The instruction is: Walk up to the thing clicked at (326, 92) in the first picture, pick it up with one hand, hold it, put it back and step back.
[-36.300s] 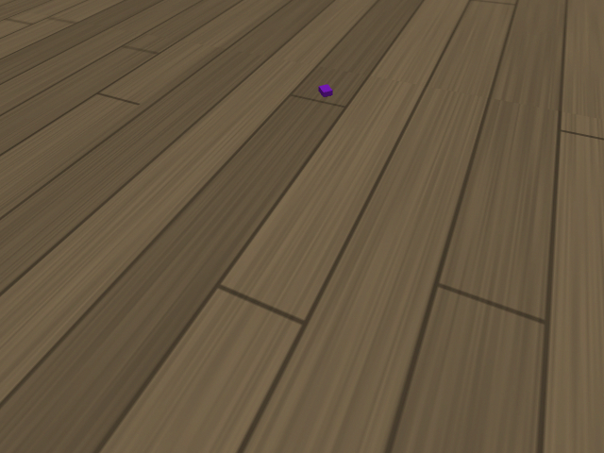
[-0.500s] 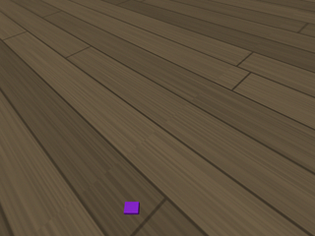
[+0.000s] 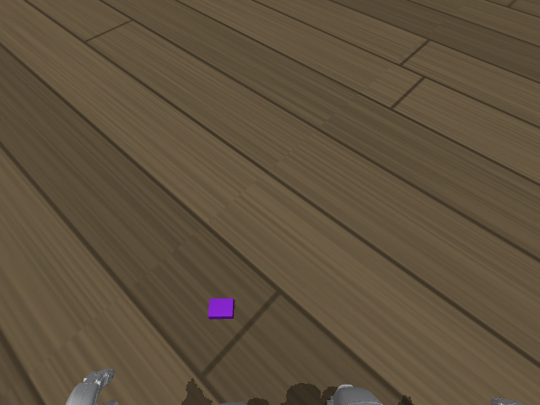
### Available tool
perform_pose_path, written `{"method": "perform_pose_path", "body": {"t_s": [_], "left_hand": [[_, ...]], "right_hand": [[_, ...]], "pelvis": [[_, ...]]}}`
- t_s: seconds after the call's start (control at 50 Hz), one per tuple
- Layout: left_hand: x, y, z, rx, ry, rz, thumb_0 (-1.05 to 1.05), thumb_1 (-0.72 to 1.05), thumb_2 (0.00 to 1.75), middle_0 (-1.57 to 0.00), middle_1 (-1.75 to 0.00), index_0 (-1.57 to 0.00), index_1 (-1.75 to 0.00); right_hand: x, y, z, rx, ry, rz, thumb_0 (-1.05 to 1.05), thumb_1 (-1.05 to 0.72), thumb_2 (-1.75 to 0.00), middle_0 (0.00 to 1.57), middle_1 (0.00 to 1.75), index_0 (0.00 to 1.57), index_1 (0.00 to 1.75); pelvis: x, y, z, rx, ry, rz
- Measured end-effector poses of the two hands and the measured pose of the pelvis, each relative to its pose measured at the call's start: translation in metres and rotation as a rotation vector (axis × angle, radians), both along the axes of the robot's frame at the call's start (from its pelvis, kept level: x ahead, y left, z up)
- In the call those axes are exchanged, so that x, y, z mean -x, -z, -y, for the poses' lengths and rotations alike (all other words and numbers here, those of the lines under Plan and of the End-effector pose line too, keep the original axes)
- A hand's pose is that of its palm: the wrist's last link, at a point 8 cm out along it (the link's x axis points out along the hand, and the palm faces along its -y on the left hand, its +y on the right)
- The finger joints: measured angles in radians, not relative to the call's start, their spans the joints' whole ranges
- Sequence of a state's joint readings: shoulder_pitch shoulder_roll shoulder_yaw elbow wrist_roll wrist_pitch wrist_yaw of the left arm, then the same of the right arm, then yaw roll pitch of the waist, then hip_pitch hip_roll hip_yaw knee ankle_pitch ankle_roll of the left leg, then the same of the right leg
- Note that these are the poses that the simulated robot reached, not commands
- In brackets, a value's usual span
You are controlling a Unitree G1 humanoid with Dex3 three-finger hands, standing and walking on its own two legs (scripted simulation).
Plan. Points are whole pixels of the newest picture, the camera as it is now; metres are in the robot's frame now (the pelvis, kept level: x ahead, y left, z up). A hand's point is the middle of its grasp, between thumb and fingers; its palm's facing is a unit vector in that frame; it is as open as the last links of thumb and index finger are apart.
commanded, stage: step back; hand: left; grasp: from above
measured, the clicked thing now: (221, 308) +0.47 +0.20 -0.74
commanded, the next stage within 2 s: none
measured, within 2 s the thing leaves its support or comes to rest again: neither
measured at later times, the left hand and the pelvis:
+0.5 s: hand out of the picture +0.01 +0.24 -0.14, palm faces -0.11 -0.91 -0.40, open 7.4 cm; pelvis -0.11 -0.01 +0.00, yaw -5 degrees
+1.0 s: hand out of the picture -0.13 +0.26 -0.14, palm faces -0.04 -0.93 -0.37, open 7.4 cm; pelvis -0.25 +0.00 +0.01, yaw -3 degrees
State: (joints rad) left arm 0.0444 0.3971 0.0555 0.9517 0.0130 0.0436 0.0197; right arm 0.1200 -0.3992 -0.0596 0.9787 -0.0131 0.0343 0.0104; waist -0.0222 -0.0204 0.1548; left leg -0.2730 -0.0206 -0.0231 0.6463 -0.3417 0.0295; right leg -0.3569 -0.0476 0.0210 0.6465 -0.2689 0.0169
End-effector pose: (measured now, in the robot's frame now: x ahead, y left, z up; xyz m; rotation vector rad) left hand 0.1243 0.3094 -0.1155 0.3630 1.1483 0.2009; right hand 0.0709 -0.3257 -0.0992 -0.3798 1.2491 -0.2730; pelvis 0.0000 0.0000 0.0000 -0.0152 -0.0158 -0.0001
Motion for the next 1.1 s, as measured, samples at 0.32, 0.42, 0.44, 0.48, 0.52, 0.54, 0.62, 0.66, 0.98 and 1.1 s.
{"method": "perform_pose_path", "body": {"t_s": [0.32,0.42,0.44,0.48,0.52,0.54,0.62,0.66,0.98,1.1], "left_hand": [[0.055,0.001,0.003,0.010,0.068,-0.050,0.00,0.90,0.90,-0.20,-0.30,-0.20,-0.30],[0.083,-0.002,0.013,-0.018,0.084,-0.036,0.00,0.90,0.90,-0.20,-0.30,-0.20,-0.30],[0.091,-0.004,0.016,-0.024,0.083,-0.033,0.00,0.90,0.90,-0.20,-0.30,-0.20,-0.30],[0.107,-0.010,0.022,-0.023,0.082,-0.030,0.00,0.90,0.90,-0.20,-0.30,-0.20,-0.30],[0.121,-0.017,0.026,-0.021,0.071,-0.022,0.00,0.90,0.90,-0.20,-0.30,-0.20,-0.30],[0.127,-0.021,0.027,-0.022,0.063,-0.019,0.00,0.90,0.90,-0.20,-0.30,-0.20,-0.30],[0.141,-0.030,0.028,-0.027,0.053,0.016,0.00,0.90,0.90,-0.20,-0.30,-0.20,-0.30],[0.145,-0.031,0.026,-0.028,0.052,0.049,0.01,0.90,0.90,-0.20,-0.30,-0.20,-0.30],[0.249,-0.009,0.001,0.020,0.011,0.028,0.00,0.90,0.90,-0.20,-0.30,-0.20,-0.30],[0.308,-0.005,0.007,-0.008,0.034,-0.051,0.00,0.90,0.90,-0.20,-0.30,-0.20,-0.30]], "right_hand": [[0.068,-0.003,-0.025,-0.016,0.030,0.058,0.00,-0.90,-0.90,0.21,0.30,0.20,0.30],[0.085,0.013,-0.009,-0.041,0.029,0.094,0.00,-0.90,-0.90,0.21,0.30,0.20,0.30],[0.089,0.016,-0.005,-0.046,0.033,0.098,0.00,-0.90,-0.90,0.21,0.30,0.20,0.30],[0.098,0.018,0.000,-0.054,0.046,0.099,0.00,-0.90,-0.90,0.21,0.30,0.20,0.30],[0.107,0.016,0.002,-0.059,0.049,0.090,0.01,-0.91,-0.90,0.21,0.30,0.20,0.30],[0.112,0.014,0.003,-0.061,0.050,0.088,0.01,-0.91,-0.90,0.21,0.30,0.20,0.30],[0.137,0.010,0.005,-0.054,0.027,0.063,0.00,-0.91,-0.90,0.21,0.30,0.20,0.30],[0.150,0.009,0.005,-0.043,0.012,0.040,0.00,-0.91,-0.90,0.21,0.30,0.20,0.30],[0.232,-0.018,-0.019,0.002,-0.044,0.082,0.01,-0.90,-0.90,0.21,0.30,0.20,0.30],[0.257,-0.016,-0.006,-0.003,-0.046,0.163,0.01,-0.90,-0.90,0.21,0.30,0.20,0.30]], "pelvis": [[0.060,-0.006,-0.008,-0.001,0.075,0.020],[0.086,0.005,0.006,-0.013,0.104,0.019],[0.092,0.006,0.008,0.002,0.102,0.026],[0.102,0.004,0.012,0.003,0.092,0.033],[0.111,-0.001,0.014,-0.021,0.096,0.035],[0.115,-0.003,0.014,-0.026,0.093,0.033],[0.133,-0.009,0.013,-0.034,0.074,0.019],[0.144,-0.008,0.012,-0.032,0.058,0.016],[0.242,-0.010,-0.001,0.009,0.043,0.028],[0.286,-0.005,0.010,0.005,0.087,0.025]]}}
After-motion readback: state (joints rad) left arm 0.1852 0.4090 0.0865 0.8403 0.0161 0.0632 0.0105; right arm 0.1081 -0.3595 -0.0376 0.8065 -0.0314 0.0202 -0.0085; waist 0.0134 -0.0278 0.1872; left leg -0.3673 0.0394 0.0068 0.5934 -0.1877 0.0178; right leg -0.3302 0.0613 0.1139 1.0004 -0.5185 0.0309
